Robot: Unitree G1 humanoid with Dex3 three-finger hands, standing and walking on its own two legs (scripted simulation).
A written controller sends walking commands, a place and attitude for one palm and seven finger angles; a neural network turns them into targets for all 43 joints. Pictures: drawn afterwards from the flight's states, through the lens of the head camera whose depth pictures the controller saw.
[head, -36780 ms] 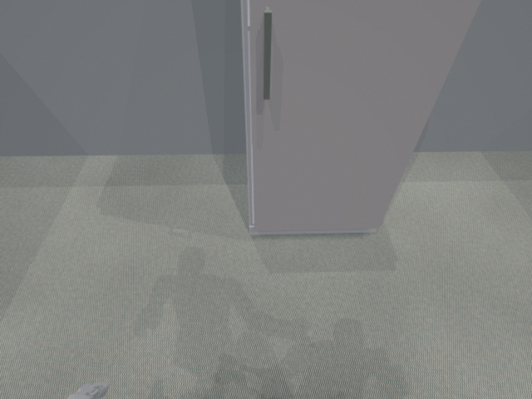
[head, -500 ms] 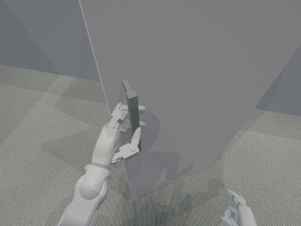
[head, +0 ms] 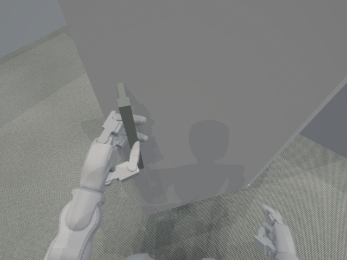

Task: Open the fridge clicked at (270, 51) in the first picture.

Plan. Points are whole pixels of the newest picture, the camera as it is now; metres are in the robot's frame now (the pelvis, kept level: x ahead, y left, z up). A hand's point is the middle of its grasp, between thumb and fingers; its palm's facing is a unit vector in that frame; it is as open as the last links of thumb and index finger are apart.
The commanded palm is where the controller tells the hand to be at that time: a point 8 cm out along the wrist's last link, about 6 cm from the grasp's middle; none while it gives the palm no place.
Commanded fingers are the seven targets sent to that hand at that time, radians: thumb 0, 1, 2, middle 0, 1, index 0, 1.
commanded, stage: walk backward, drawing the door open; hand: left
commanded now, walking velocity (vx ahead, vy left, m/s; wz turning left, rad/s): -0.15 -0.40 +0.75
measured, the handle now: (132, 133) +0.33 +0.10 +0.12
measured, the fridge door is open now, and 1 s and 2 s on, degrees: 53 83 77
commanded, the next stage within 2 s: stop walking and hold the door back in 0.80 s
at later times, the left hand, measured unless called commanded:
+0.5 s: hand (188, 227) +0.17 -0.01 +0.12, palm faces +0.46 -0.87 -0.20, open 7.1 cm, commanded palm +0.12 +0.02 +0.12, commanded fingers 0.00 0.90 0.90 -0.45 -1.40 -0.45 -1.40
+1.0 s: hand out of the picture +0.08 -0.12 +0.11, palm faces +0.79 -0.56 -0.25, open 7.3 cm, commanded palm +0.04 -0.07 +0.10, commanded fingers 0.00 0.90 0.90 -0.45 -1.40 -0.45 -1.40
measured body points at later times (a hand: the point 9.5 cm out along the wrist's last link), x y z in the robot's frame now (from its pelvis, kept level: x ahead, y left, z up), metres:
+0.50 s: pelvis -0.03 -0.26 +0.00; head +0.02 -0.25 +0.44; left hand +0.14 +0.03 +0.13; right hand +0.21 -0.44 -0.10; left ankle -0.09 -0.16 -0.63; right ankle +0.02 -0.38 -0.73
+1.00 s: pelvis +0.01 -0.46 +0.00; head +0.04 -0.43 +0.44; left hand +0.04 -0.09 +0.13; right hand +0.28 -0.51 -0.10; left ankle -0.06 -0.26 -0.72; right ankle +0.11 -0.58 -0.73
